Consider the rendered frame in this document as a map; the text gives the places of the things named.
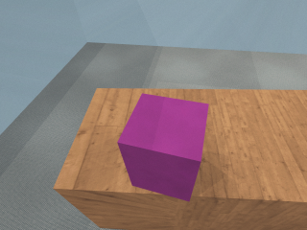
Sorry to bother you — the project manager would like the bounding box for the carton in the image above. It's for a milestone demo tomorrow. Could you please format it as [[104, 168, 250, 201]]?
[[117, 93, 209, 201]]

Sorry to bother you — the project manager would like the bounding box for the pedestal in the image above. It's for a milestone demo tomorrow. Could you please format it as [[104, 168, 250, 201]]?
[[53, 88, 307, 230]]

